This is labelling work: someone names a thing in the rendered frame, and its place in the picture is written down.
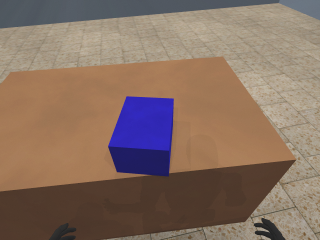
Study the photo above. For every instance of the carton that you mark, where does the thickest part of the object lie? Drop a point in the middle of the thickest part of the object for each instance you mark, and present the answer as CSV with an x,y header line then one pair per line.
x,y
142,138

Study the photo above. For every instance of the robot right hand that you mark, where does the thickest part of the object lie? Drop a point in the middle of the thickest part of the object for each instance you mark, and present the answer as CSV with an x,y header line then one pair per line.
x,y
273,234

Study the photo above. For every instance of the robot left hand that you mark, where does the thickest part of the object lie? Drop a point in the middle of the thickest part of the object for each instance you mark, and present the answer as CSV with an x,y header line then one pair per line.
x,y
62,230

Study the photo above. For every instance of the pedestal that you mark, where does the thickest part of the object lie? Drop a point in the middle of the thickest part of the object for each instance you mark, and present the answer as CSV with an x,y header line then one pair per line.
x,y
56,166

